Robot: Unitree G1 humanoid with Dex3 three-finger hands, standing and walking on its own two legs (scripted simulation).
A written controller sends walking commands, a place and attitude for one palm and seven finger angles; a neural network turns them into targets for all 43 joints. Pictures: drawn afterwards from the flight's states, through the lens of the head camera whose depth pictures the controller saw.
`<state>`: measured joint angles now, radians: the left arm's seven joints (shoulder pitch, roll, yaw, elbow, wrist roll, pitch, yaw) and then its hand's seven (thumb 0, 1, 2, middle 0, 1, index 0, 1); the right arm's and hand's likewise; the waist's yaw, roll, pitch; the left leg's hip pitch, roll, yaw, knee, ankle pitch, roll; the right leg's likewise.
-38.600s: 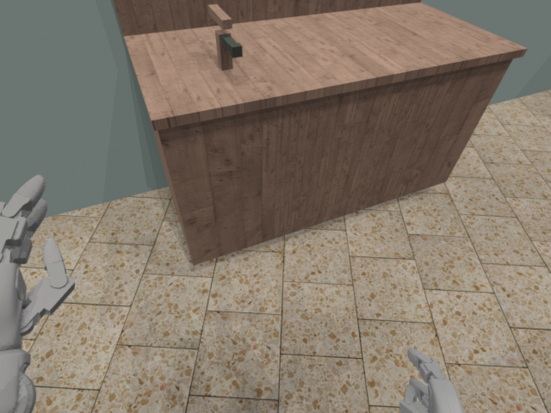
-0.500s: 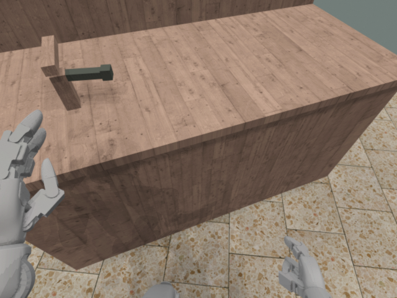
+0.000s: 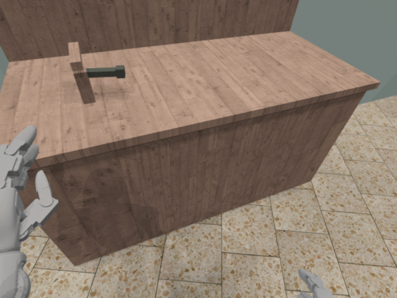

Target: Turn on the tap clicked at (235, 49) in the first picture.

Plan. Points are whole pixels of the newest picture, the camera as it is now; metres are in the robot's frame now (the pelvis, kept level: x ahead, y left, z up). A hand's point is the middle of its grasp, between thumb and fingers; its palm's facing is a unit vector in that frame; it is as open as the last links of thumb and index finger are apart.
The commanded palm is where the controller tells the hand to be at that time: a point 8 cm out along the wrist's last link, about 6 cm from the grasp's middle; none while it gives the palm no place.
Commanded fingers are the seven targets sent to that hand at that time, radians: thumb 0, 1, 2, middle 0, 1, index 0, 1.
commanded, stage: stop stepping back and stand still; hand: left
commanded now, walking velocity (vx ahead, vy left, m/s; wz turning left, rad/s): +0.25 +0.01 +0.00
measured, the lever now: (120, 71) +0.70 +0.29 +0.12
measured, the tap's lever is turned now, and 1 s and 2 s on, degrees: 77 77 77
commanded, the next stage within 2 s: stand and check the lever's angle in 0.38 s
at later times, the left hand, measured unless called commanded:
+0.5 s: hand (46, 212) +0.19 +0.23 +0.18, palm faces +0.44 -0.83 -0.34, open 7.4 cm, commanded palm +0.13 +0.27 +0.18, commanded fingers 0.00 0.90 0.90 -0.20 -0.30 -0.20 -0.30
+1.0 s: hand (44, 197) +0.22 +0.25 +0.17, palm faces +0.40 -0.84 -0.36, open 7.4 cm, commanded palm +0.16 +0.29 +0.18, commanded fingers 0.00 0.90 0.90 -0.20 -0.30 -0.20 -0.30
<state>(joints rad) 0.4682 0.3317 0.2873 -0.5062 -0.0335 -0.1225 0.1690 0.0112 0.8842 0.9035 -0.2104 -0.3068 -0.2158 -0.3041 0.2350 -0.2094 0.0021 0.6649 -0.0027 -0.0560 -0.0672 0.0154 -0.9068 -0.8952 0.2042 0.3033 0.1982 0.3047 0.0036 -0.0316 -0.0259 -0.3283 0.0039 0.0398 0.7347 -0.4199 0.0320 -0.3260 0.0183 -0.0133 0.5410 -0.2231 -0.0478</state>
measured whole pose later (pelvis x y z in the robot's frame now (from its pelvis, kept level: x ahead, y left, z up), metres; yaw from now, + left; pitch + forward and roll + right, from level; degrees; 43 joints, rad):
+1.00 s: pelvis +0.00 +0.01 +0.01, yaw +1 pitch -1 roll -1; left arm 0.46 0.34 0.32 -0.50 -0.05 -0.13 0.15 0.01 0.89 0.90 -0.21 -0.31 -0.21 -0.30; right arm 0.16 -0.19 0.02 0.59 0.00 -0.10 -0.05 0.02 -0.91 -0.90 0.20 0.30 0.20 0.30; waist 0.01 0.00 0.05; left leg -0.25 0.04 0.05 0.48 -0.22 0.00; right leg -0.19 0.01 -0.04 0.44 -0.23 0.00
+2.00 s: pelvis +0.00 +0.03 +0.01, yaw +1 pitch +0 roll -1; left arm 0.46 0.34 0.31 -0.47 -0.05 -0.15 0.15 0.01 0.89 0.90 -0.21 -0.31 -0.21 -0.30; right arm 0.16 -0.20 0.01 0.60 0.00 -0.10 -0.06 0.02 -0.91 -0.90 0.20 0.30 0.20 0.30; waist 0.01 0.01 0.04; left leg -0.25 0.02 0.05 0.45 -0.21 0.03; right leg -0.18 -0.01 -0.03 0.38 -0.20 0.02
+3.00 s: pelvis +0.01 +0.03 +0.01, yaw +1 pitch +0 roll -1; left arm 0.47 0.34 0.32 -0.46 -0.05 -0.15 0.15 0.01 0.89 0.90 -0.21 -0.31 -0.21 -0.30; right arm 0.16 -0.20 0.01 0.60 0.00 -0.10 -0.06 0.02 -0.91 -0.90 0.20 0.30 0.20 0.30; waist 0.01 0.01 0.03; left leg -0.24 0.01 0.06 0.45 -0.21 0.03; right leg -0.17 -0.01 -0.02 0.37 -0.20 0.03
